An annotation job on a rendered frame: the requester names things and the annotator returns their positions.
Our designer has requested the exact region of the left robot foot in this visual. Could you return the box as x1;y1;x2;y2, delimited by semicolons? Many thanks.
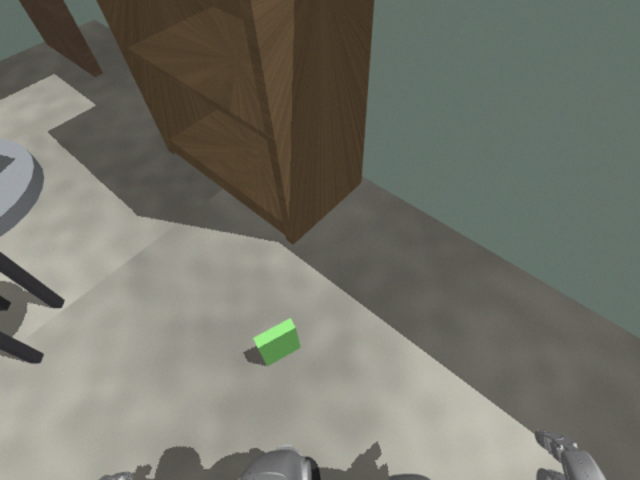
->
305;457;321;480

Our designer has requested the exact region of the bookshelf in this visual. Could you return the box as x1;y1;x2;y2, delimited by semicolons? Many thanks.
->
97;0;374;245

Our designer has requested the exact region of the carton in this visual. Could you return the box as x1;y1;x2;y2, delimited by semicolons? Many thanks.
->
253;318;301;366

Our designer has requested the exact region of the right robot hand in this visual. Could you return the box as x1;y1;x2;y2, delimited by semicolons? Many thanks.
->
535;430;606;480

